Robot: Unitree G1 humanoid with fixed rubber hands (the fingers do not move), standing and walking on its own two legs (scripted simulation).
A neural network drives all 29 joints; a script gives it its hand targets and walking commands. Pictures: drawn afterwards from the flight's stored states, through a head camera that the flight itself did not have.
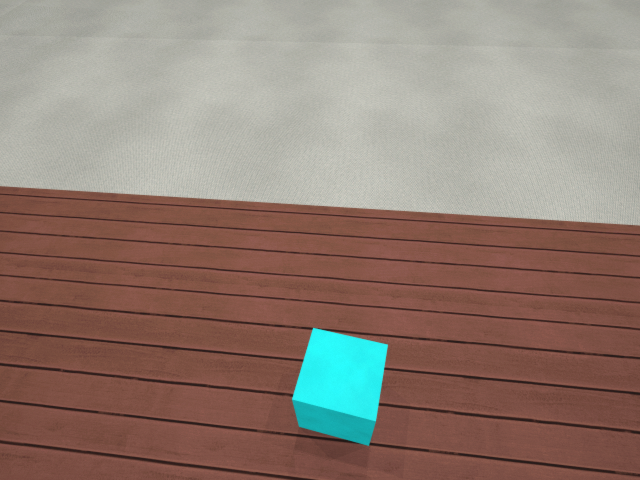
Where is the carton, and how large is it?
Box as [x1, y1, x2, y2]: [292, 328, 387, 445]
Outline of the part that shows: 313,328 292,398 299,426 368,445 376,417 387,345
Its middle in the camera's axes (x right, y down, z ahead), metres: +0.06 +0.43 +1.11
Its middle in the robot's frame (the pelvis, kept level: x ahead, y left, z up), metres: +0.44 -0.01 -0.65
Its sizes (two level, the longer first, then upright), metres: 0.210 0.200 0.250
